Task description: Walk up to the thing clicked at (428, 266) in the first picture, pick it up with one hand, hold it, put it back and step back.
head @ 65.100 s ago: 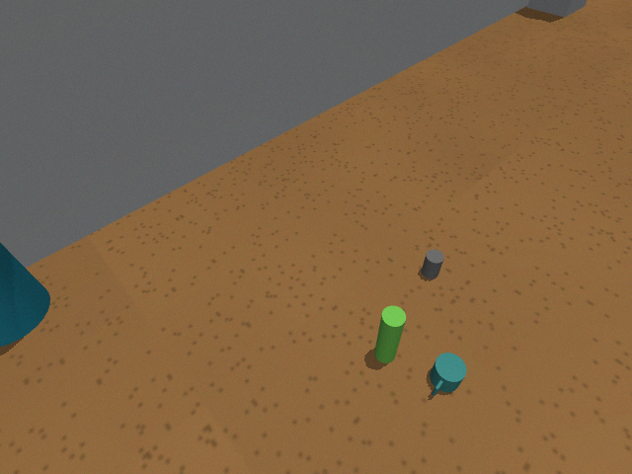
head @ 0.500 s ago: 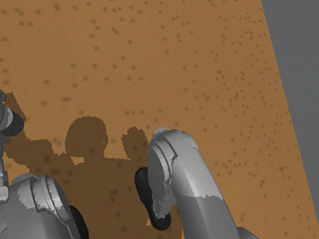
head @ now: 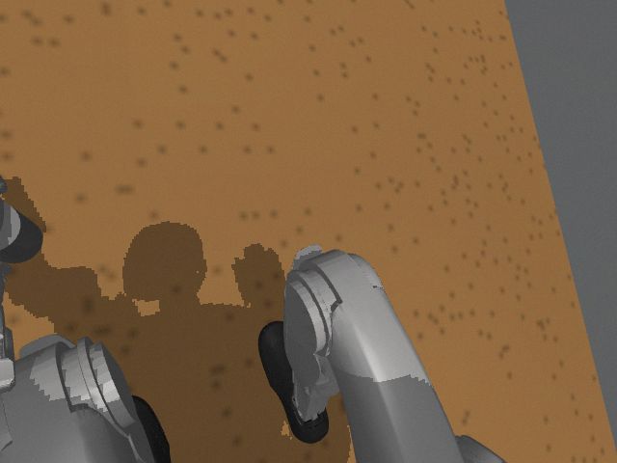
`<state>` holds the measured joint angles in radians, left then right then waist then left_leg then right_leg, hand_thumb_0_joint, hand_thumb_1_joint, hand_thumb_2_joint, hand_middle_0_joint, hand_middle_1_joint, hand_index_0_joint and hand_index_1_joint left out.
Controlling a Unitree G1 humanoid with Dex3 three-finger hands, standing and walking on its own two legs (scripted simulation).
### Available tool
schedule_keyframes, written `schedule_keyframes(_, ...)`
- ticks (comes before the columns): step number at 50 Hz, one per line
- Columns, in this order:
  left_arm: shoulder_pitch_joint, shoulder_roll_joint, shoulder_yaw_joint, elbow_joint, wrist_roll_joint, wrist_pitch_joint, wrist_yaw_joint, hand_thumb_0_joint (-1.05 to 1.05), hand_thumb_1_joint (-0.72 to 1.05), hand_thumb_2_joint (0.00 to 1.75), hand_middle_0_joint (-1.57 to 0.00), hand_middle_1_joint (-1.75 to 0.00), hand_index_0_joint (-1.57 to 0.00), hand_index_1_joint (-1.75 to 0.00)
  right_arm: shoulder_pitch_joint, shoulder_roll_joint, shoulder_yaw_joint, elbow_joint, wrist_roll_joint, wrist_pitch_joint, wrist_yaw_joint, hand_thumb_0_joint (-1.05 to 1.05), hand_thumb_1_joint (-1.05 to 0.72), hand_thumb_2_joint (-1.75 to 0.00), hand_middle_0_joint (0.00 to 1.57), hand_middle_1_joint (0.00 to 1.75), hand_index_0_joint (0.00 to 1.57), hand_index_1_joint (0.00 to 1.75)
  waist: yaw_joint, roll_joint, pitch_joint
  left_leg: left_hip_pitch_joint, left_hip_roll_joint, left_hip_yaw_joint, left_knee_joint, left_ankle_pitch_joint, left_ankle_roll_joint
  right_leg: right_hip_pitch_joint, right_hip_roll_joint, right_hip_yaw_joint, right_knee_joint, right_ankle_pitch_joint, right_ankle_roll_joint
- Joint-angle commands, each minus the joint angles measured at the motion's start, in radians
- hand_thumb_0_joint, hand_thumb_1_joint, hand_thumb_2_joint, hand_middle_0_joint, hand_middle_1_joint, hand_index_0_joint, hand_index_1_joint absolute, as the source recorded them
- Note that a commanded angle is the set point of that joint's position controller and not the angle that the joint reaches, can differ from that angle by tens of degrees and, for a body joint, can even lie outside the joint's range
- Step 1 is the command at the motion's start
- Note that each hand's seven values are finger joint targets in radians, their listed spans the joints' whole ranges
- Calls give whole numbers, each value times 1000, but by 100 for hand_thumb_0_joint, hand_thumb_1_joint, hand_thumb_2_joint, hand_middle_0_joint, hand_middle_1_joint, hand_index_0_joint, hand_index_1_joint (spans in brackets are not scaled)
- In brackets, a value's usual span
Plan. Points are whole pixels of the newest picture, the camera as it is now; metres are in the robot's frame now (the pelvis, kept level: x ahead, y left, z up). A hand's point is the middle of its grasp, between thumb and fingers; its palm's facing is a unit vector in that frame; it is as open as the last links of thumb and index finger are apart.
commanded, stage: settle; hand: left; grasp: from above
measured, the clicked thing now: (2, 233) +0.46 +0.26 -0.26
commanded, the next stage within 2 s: lift in 0.90 s
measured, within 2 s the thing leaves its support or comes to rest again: leaves its support in 0.24 s
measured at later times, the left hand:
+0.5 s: hand out of the picture +0.45 +0.28 -0.17, palm faces -0.37 -0.09 -0.92, open 11.3 cm
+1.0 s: hand out of the picture +0.44 +0.27 -0.10, palm faces -0.42 -0.06 -0.91, open 11.4 cm
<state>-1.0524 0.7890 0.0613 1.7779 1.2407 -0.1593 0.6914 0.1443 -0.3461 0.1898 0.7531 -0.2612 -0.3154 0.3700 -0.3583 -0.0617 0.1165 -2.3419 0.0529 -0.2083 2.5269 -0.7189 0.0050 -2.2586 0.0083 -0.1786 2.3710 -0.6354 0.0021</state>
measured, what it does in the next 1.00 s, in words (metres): rises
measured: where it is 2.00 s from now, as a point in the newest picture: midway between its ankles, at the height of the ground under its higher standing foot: (234, 442)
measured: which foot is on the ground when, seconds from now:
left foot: down 0.00-1.00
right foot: down 0.00-1.00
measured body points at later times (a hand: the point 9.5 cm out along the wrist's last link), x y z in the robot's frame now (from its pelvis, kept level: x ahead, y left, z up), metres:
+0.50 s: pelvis +0.01 +0.00 +0.01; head +0.24 +0.07 +0.39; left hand +0.46 +0.28 -0.12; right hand +0.05 -0.26 -0.08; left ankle +0.07 +0.13 -0.27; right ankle +0.11 -0.11 -0.27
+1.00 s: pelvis +0.00 -0.01 +0.05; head +0.21 +0.05 +0.44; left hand +0.46 +0.27 -0.05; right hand +0.07 -0.28 -0.06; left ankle +0.07 +0.13 -0.27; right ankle +0.11 -0.11 -0.27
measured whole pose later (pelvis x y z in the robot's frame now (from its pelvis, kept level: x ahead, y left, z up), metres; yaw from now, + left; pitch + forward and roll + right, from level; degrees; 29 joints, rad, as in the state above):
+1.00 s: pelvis +0.00 -0.01 +0.05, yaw +6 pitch +35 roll -5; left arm -0.97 0.56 0.00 1.42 1.22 -0.11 0.40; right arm 0.18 -0.30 0.00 0.78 -0.13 -0.09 0.19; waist -0.23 0.03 -0.10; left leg -2.25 0.04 -0.09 2.31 -0.67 0.00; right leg -2.21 -0.02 -0.09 2.24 -0.64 -0.02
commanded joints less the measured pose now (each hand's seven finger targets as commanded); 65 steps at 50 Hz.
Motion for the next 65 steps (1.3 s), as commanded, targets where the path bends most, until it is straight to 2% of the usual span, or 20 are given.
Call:
schedule_keyframes(1, -233, 139, -8, -83, -10, -8, 20, 0, 23, 95, -78, -79, -74, -83, 202, -302, -81, 4, 6, -11, -7, 0, -91, -91, 20, 30, 20, 30, -58, 339, -584, 395, -19, 80, -262, 126, 15, 349, 64, -65, -235, 161, -22)
schedule_keyframes(4, -250, 171, 29, -136, -8, -1, 21, 0, 26, 94, -80, -79, -76, -84, 218, -286, -88, 14, 10, 0, -10, 0, -92, -91, 20, 30, 20, 30, -28, 392, -678, 438, -19, 91, -264, 178, 12, 403, 64, -53, -232, 207, -24)
schedule_keyframes(7, -255, 108, -8, -120, -11, 1, 15, 0, 29, 95, -82, -79, -77, -84, 210, -278, -86, 14, -1, -8, 1, 0, -91, -91, 20, 30, 20, 30, -68, 380, -637, 433, -19, 86, -255, 164, 12, 364, 62, -63, -224, 205, -23)
schedule_keyframes(9, -294, 197, 56, -257, -8, -2, 19, 0, 29, 96, -81, -81, -77, -85, 233, -287, -105, 24, 10, -2, -3, 0, -91, -91, 20, 30, 20, 30, -23, 452, -735, 489, -20, 96, -258, 216, 8, 400, 59, -53, -223, 245, -27)
schedule_keyframes(11, -248, 181, 83, -289, -21, 6, 23, 0, 32, 101, -85, -82, -80, -87, 233, -276, -125, 43, 17, 5, 2, 0, -92, -91, 20, 30, 20, 30, 3, 521, -803, 548, -18, 97, -273, 252, -3, 397, 53, -52, -206, 273, -35)
schedule_keyframes(13, -206, 100, 38, -235, -16, 18, 12, 0, 31, 98, -84, -81, -79, -86, 215, -251, -121, 45, 19, 5, 11, 0, -92, -91, 20, 30, 20, 30, -23, 474, -755, 513, -19, 105, -261, 239, 0, 372, 62, -53, -206, 275, -30)
schedule_keyframes(17, -199, 141, 80, -346, -33, 45, -15, 0, 31, 97, -82, -84, -78, -88, 238, -264, -180, 53, 49, 40, 4, 0, -92, -91, 20, 30, 20, 30, 35, 505, -843, 518, -25, 133, -283, 257, 10, 393, 54, -26, -239, 282, -35)
schedule_keyframes(18, -208, 77, 39, -385, -46, 51, -29, 0, 30, 98, -82, -82, -78, -87, 224, -254, -184, 40, 60, 49, 5, 0, -92, -91, 20, 30, 20, 30, 46, 500, -847, 509, -26, 135, -304, 246, 10, 384, 53, -20, -244, 265, -40)
schedule_keyframes(19, -191, 81, 44, -329, -45, 62, -40, 0, 29, 99, -83, -81, -78, -87, 230, -253, -187, 52, 60, 53, 4, 0, -92, -91, 20, 30, 20, 30, 23, 446, -794, 475, -27, 137, -288, 217, 17, 353, 52, -20, -249, 243, -37)
schedule_keyframes(21, -192, 67, 40, -411, -44, 73, -70, 0, 25, 96, -80, -80, -75, -85, 230, -252, -207, 29, 78, 70, -7, 0, -92, -91, 20, 30, 20, 30, 56, 454, -843, 509, -32, 136, -328, 222, 14, 352, 48, -15, -255, 231, -42)
schedule_keyframes(26, -191, 23, 33, -429, -63, 95, -136, 0, 24, 97, -81, -76, -75, -83, 252, -233, -239, 47, 104, 119, -36, 0, -92, -91, 20, 30, 20, 30, 59, 352, -843, 461, -37, 143, -357, 182, 28, 371, 43, 10, -294, 186, -41)
schedule_keyframes(27, -230, -60, -37, -460, -71, 93, -161, 0, 23, 97, -81, -76, -74, -83, 230, -218, -235, 23, 110, 123, -42, 0, -92, -91, 20, 30, 20, 30, 49, 326, -849, 465, -40, 145, -360, 174, 31, 372, 43, 15, -309, 178, -38)
schedule_keyframes(29, -204, 43, 30, -460, -58, 92, -186, 0, 23, 96, -81, -76, -74, -83, 266, -234, -253, 45, 111, 139, -63, 0, -92, -91, 20, 30, 20, 30, 67, 306, -824, 439, -46, 150, -372, 153, 35, 382, 37, 28, -321, 145, -39)
schedule_keyframes(33, -248, -37, -24, -477, -69, 81, -243, 0, 29, 99, -88, -74, -80, -82, 266, -204, -257, 43, 119, 171, -95, 0, -92, -91, 20, 30, 20, 30, 63, 290, -832, 473, -48, 162, -391, 158, 31, 391, 33, 39, -343, 147, -43)
schedule_keyframes(38, -295, -26, -59, -519, -65, 48, -271, 0, 31, 93, -89, -69, -82, -77, 230, -174, -248, 10, 125, 194, -142, 0, -92, -91, 20, 30, 20, 30, 87, 245, -837, 441, -58, 189, -399, 136, 36, 445, 31, 75, -393, 102, -39)
schedule_keyframes(48, -304, 12, -38, -516, -19, 59, -237, 0, 35, 101, -97, -64, -86, -75, 240, -171, -254, 5, 139, 213, -205, 0, -92, -91, 20, 30, 20, 30, 112, 298, -924, 551, -54, 202, -450, 185, 30, 460, 24, 69, -398, 164, -47)
schedule_keyframes(53, -289, -13, -43, -519, -51, 88, -247, 0, 35, 98, -96, -65, -87, -74, 239, -170, -256, 4, 149, 218, -224, 0, -92, -91, 20, 30, 20, 30, 130, 300, -922, 564, -54, 199, -487, 166, 32, 448, 20, 67, -419, 139, -48)
schedule_keyframes(59, -247, -45, -61, -616, -125, 130, -329, 0, 36, 102, -100, -63, -89, -75, 247, -167, -271, -18, 176, 236, -240, 0, -92, -91, 20, 30, 20, 30, 143, 296, -982, 654, -54, 182, -551, 182, 27, 507, 17, 65, -454, 161, -50)
schedule_keyframes(64, -158, 13, -26, -722, -116, 119, -394, 0, 36, 103, -99, -66, -88, -76, 248, -162, -289, -47, 199, 274, -262, 0, -92, -91, 20, 30, 20, 30, 173, 265, -971, 668, -56, 180, -593, 180, 30, 565, 20, 78, -494, 157, -50)
schedule_keyframes(65, -136, -39, -57, -749, -122, 115, -410, 0, 36, 105, -99, -66, -89, -77, 236, -152, -284, -70, 203, 277, -264, 0, -92, -91, 20, 30, 20, 30, 164, 241, -961, 663, -58, 183, -601, 193, 32, 584, 18, 81, -508, 170, -48)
